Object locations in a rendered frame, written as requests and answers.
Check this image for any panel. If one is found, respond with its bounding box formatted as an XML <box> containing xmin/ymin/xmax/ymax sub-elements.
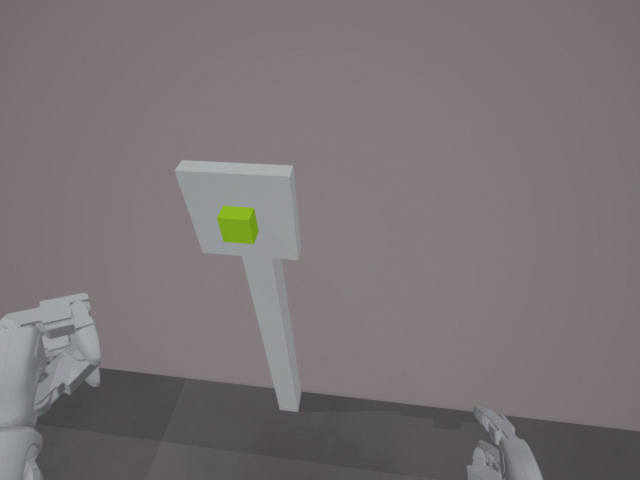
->
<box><xmin>175</xmin><ymin>160</ymin><xmax>301</xmax><ymax>412</ymax></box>

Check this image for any robot left forearm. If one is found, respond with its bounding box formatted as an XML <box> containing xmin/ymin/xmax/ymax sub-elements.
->
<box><xmin>0</xmin><ymin>427</ymin><xmax>44</xmax><ymax>480</ymax></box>

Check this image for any button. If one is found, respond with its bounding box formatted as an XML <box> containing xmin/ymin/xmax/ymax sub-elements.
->
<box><xmin>217</xmin><ymin>206</ymin><xmax>259</xmax><ymax>244</ymax></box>

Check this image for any robot left hand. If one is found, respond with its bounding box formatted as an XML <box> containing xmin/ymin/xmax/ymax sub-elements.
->
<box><xmin>0</xmin><ymin>293</ymin><xmax>101</xmax><ymax>429</ymax></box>

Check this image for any robot right hand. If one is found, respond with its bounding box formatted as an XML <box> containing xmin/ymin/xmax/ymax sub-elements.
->
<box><xmin>467</xmin><ymin>405</ymin><xmax>543</xmax><ymax>480</ymax></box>

